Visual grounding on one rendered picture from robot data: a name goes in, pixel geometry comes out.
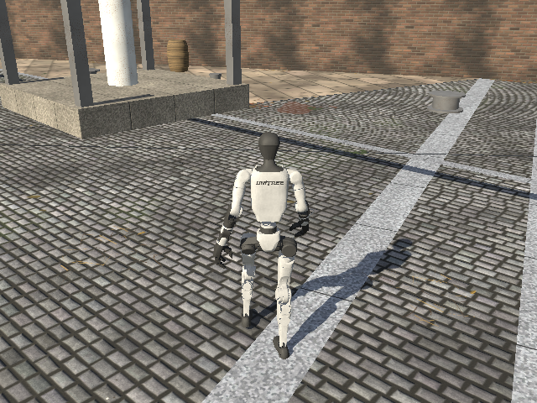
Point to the robot left forearm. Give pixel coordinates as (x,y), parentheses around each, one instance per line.
(227,227)

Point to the robot right forearm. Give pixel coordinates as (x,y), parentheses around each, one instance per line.
(304,216)

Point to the right robot hand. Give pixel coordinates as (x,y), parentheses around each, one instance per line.
(302,232)

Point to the robot left upper arm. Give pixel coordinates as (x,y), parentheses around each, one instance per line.
(242,177)

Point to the robot left foot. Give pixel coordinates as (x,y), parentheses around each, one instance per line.
(246,321)

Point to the robot right upper arm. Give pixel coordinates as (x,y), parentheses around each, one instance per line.
(296,178)

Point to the left robot hand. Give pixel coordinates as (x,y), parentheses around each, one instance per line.
(217,253)

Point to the humanoid robot torso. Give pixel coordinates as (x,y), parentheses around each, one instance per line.
(269,193)

